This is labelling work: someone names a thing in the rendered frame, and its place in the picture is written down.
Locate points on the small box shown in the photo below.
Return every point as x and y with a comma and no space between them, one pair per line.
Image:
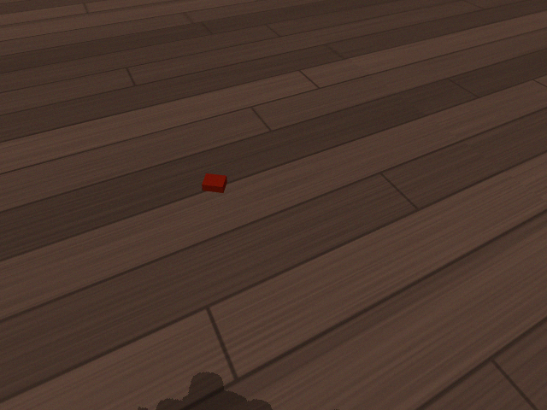
214,182

